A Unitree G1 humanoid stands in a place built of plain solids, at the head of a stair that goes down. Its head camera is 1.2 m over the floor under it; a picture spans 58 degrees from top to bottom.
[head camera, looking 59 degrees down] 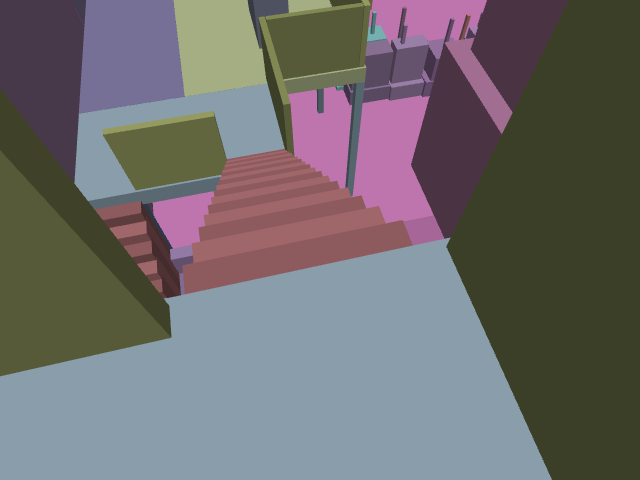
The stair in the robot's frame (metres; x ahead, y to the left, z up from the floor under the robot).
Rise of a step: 0.21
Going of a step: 0.22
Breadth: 0.85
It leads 14 degrees to the left of straight ahead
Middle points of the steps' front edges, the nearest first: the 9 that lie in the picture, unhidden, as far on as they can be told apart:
0.62 0.04 0.00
0.84 0.09 -0.21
1.05 0.14 -0.41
1.27 0.20 -0.62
1.49 0.25 -0.83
1.70 0.30 -1.04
1.92 0.35 -1.24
2.13 0.40 -1.45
2.35 0.46 -1.66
